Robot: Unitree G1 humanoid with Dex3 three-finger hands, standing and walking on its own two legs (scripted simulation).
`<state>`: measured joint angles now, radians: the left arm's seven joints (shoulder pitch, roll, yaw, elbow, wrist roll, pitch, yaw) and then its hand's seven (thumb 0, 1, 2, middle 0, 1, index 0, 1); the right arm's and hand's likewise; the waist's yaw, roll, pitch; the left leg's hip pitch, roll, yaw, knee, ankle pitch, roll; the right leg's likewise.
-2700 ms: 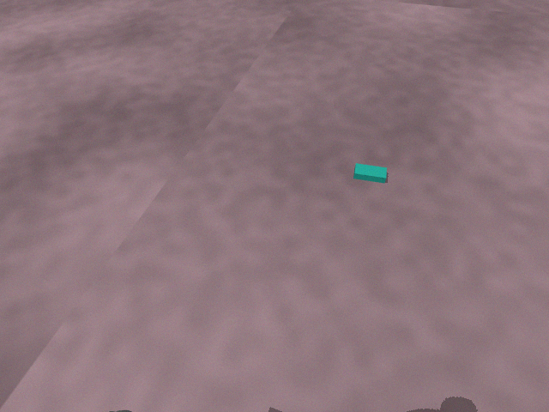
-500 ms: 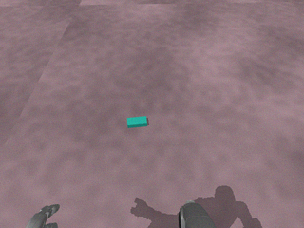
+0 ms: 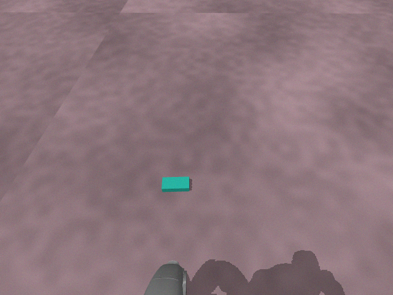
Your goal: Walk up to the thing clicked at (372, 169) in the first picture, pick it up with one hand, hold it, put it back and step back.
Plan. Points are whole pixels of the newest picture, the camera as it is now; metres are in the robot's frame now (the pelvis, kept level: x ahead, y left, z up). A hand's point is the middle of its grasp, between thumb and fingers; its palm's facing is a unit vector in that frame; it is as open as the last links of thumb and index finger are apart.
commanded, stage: walk up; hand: left
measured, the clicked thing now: (175, 184) +0.73 +0.24 -0.75
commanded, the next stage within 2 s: none
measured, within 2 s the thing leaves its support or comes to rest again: neither
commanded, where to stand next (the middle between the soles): +0.39 -0.04 m, yaw +4 degrees
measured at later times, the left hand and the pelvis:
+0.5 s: hand (126, 229) +0.26 +0.24 -0.13, palm faces -0.04 -0.93 -0.37, open 7.4 cm; pelvis +0.18 -0.04 -0.01, yaw +0 degrees
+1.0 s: hand (151, 212) +0.31 +0.19 -0.15, palm faces +0.07 -0.92 -0.39, open 7.4 cm; pelvis +0.29 -0.09 -0.01, yaw +5 degrees
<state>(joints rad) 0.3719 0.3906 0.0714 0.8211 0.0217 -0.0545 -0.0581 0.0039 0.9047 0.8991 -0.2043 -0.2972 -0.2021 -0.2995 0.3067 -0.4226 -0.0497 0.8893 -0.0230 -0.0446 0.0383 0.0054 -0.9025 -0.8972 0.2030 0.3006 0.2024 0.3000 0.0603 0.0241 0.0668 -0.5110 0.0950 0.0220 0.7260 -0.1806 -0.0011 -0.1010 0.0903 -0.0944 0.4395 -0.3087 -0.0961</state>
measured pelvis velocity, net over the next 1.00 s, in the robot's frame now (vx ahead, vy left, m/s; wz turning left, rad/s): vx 0.29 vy -0.09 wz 0.09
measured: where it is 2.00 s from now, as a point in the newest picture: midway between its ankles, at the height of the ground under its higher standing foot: (227, 259)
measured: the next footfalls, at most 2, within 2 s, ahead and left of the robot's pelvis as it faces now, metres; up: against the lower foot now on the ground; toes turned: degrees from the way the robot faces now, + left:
left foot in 0.10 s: +0.19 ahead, +0.12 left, +0.00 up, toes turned +6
right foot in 0.54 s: +0.33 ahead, -0.20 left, +0.00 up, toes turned -3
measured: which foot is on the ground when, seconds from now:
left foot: up 0.00-0.08, down 0.10-0.56, up 0.58-1.00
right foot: down 0.00-0.14, up 0.16-0.52, down 0.54-1.00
